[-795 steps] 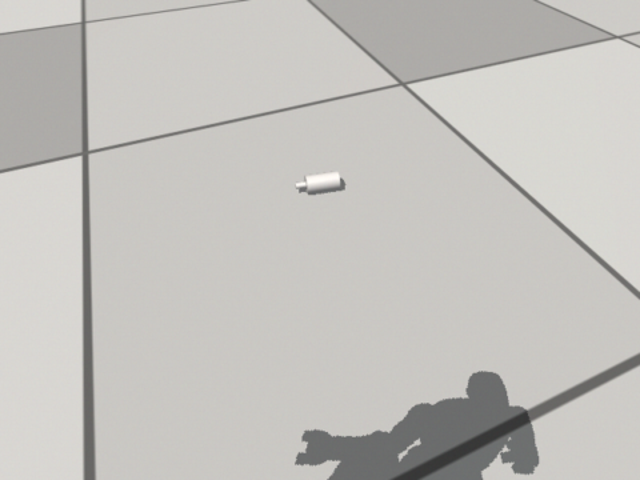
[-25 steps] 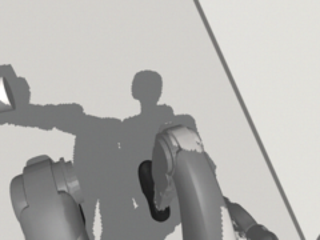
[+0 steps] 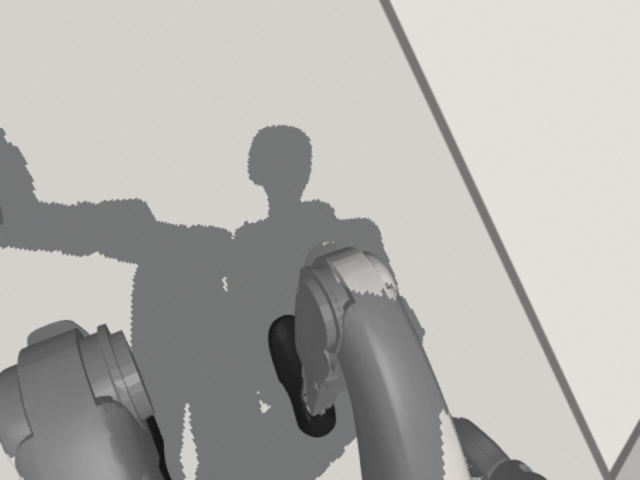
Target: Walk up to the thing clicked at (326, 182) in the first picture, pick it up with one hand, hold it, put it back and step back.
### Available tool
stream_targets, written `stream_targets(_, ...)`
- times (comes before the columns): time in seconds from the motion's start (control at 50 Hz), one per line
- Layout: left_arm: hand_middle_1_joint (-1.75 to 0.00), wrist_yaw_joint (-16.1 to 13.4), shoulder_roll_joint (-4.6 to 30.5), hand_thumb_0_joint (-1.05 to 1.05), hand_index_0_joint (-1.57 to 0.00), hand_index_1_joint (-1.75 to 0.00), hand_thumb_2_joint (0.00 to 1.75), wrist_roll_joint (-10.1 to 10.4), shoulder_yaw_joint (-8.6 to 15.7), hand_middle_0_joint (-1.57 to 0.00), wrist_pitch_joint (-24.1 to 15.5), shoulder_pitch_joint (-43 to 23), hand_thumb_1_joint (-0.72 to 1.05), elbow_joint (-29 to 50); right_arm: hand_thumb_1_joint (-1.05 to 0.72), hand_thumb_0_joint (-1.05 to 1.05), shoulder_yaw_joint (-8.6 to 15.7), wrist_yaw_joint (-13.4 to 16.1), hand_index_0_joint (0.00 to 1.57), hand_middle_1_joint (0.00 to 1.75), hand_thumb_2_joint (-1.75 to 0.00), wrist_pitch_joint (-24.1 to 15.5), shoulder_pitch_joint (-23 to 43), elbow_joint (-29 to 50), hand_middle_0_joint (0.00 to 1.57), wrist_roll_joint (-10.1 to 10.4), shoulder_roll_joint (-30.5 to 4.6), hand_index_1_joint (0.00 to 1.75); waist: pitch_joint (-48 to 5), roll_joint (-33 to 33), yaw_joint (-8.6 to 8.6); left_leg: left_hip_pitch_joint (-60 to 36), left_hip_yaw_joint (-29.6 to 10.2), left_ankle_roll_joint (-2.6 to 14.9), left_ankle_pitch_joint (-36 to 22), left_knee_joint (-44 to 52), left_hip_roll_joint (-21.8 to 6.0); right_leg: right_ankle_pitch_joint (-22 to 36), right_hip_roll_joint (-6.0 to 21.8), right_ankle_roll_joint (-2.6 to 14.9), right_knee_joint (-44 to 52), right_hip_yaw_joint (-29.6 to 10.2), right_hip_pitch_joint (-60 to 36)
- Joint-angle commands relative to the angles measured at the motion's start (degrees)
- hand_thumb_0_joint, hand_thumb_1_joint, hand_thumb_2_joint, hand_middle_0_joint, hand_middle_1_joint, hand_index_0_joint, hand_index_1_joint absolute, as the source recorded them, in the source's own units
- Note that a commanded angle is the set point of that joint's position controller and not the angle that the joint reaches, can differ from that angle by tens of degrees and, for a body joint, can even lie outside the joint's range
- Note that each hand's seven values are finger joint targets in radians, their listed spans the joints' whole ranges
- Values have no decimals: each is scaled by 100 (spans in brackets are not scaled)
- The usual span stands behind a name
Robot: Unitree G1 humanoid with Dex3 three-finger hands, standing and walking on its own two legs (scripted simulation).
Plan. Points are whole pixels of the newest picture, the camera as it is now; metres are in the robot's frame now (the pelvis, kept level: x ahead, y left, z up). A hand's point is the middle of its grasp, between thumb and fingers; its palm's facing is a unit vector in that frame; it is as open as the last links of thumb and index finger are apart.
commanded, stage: close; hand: left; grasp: from above
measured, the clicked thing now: out of the picture +0.45 +0.37 -0.25
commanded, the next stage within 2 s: settle in 1.30 s
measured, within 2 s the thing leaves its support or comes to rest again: leaves its support in 1.72 s
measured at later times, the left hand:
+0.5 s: hand out of the picture +0.44 +0.33 -0.23, palm faces -0.46 -0.13 -0.88, open 12.7 cm
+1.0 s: hand out of the picture +0.45 +0.33 -0.23, palm faces -0.46 -0.13 -0.88, open 11.5 cm
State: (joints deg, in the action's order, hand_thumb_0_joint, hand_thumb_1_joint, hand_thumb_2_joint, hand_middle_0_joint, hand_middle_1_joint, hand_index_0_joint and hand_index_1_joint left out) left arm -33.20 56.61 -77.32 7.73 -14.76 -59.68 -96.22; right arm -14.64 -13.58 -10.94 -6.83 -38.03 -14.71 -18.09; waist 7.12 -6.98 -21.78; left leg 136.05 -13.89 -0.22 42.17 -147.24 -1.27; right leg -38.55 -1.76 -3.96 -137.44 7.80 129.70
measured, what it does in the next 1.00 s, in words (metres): stands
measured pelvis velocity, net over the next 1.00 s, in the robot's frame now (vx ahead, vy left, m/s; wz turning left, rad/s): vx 0.00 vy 0.00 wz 0.00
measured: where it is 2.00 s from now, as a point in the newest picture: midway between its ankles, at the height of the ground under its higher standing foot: (234, 436)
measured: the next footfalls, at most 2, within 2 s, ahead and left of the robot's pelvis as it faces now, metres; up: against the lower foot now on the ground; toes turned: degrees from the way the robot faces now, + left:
none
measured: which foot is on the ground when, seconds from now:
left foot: down 0.00-1.00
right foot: down 0.00-1.00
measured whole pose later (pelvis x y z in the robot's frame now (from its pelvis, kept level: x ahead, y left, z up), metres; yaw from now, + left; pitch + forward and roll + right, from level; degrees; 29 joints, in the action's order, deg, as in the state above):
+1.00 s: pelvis +0.00 +0.00 +0.00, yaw +0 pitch +29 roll -13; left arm -29.9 57.3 -75.5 6.3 -15.1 -60.4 -95.6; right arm -15.1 -12.8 -10.3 -6.3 -36.4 -13.8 -18.7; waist 7.5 -6.4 -21.4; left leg 135.6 -14.0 -0.4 41.5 -146.4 -1.1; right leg -37.9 -1.7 -3.9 -136.6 8.0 129.3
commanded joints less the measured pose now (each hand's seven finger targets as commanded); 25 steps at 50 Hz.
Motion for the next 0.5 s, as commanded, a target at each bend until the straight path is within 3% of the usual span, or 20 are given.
stream_targets(0.0,-106,-89,1161,0,-8,-106,102,194,-102,-8,56,-1355,-48,401,-90,0,565,73,20,30,-90,32,-992,-3,20,26,-1836,30,-3788,2946,-136,-2891,647,85,-1519,1515,-78,1658,-258,497,1083,617,-2069)
stream_targets(0.04,-102,-41,1402,0,-9,-101,100,206,67,-9,64,-1280,-47,517,-89,0,618,96,20,30,-90,45,-1052,-20,20,61,-1923,30,-3758,2960,-62,-2888,653,81,-1547,1546,-49,1645,-230,496,1131,628,-2039)
stream_targets(0.06,-100,9,1281,0,-11,-101,101,235,-20,-11,74,-1298,-45,397,-89,0,589,96,20,30,-90,38,-1022,22,20,74,-1908,30,-3560,2905,-96,-2815,644,78,-1464,1538,-56,1552,-226,508,1102,623,-1943)
stream_targets(0.08,-100,19,1492,0,-12,-100,102,244,143,-13,35,-1280,-44,560,-89,0,620,112,20,30,-90,68,-1082,-1,20,65,-1955,30,-3633,2973,-50,-2867,623,63,-1515,1619,-54,1559,-223,512,1126,644,-2008)
stream_targets(0.1,-100,44,1495,0,-13,-101,102,211,155,-14,11,-1259,-41,545,-89,0,625,125,20,30,-90,97,-1083,23,20,73,-1959,30,-3618,2976,-37,-2911,593,40,-1541,1638,-49,1547,-207,538,1110,647,-1968)
stream_targets(0.12,-98,93,1380,0,-14,-99,101,203,118,-15,7,-1191,-40,281,-89,0,584,122,20,30,-90,107,-1086,29,20,54,-1939,30,-3327,2768,-152,-2766,591,59,-1478,1569,-56,1505,-210,525,1109,672,-1876)
stream_targets(0.16,-100,172,1196,0,-14,-100,99,243,-121,-14,-125,-1497,-40,694,-89,0,568,137,20,30,-90,114,-912,141,20,100,-1876,30,-3584,2886,-110,-2825,601,74,-1398,1589,-56,1450,-233,532,1171,609,-2002)
stream_targets(0.18,-100,158,1493,0,-14,-100,97,206,52,-13,-137,-1427,-40,588,-89,0,568,153,20,30,-90,137,-1016,31,20,74,-1914,30,-3670,2770,-174,-2898,612,100,-1441,1519,-70,1549,-231,492,1183,604,-2139)
stream_targets(0.2,-99,178,1418,0,-14,-98,95,224,-53,-13,-200,-1581,-40,772,-89,0,553,167,20,30,-90,140,-960,116,20,105,-1923,30,-3726,2854,-119,-2877,614,89,-1383,1536,-63,1457,-228,512,1186,587,-2120)
stream_targets(0.24,-99,154,1586,0,-15,-98,95,203,60,-14,-287,-1499,-38,696,-89,0,562,193,20,30,-90,179,-1082,9,20,72,-1943,30,-3754,2906,-152,-2931,600,77,-1455,1538,-64,1516,-226,503,1164,610,-2186)
stream_targets(0.3,-97,133,1420,0,-18,-96,94,97,-97,-17,-367,-1447,-34,517,-89,0,523,212,20,30,-90,226,-981,70,20,33,-1875,30,-3644,2781,-173,-2865,591,81,-1356,1497,-68,1428,-233,506,1177,638,-2064)
stream_targets(0.34,-98,85,1499,0,-19,-97,95,75,-68,-18,-403,-1567,-33,675,-89,0,531,228,20,30,-90,236,-967,41,20,45,-1908,30,-3628,2981,-137,-3012,561,39,-1371,1586,-72,1410,-235,516,1129,691,-1948)
stream_targets(0.4,-98,10,1390,0,-22,-97,94,-28,-174,-21,-375,-1522,-27,669,-89,0,506,213,20,30,-90,236,-969,22,20,-5,-1882,30,-3676,3121,-175,-3204,579,23,-1593,1567,-98,1634,-260,497,1088,690,-2006)
stream_targets(0.42,-97,-31,1336,0,-23,-96,93,20,-245,-22,-412,-1811,-26,899,-89,0,488,212,20,30,-90,225,-911,19,20,1,-1859,30,-3697,3164,-162,-3126,561,11,-1559,1591,-85,1612,-248,514,1071,723,-1927)
stream_targets(0.46,-98,-62,1198,0,-25,-95,91,-23,-292,-23,-333,-1486,-24,434,-89,0,489,185,20,30,-90,186,-915,26,20,-20,-1900,30,-3383,3138,-228,-3073,563,11,-1530,1583,-86,1602,-246,500,1037,751,-1796)
stream_targets(0.48,-98,-89,1330,0,-24,-95,91,-16,-201,-22,-313,-1462,-24,466,-89,0,492,175,20,30,-90,177,-938,15,20,-23,-1911,30,-3480,3053,-183,-3079,556,18,-1511,1603,-89,1581,-255,492,1070,734,-1873)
